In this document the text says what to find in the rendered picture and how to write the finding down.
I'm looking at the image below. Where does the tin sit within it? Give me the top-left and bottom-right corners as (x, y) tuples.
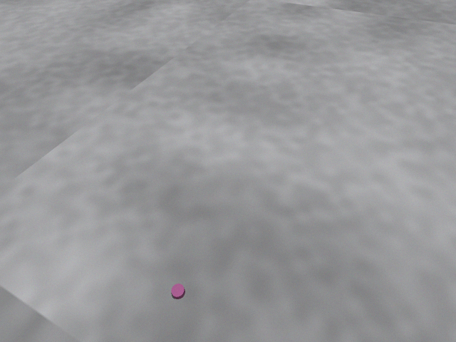
(171, 284), (185, 299)

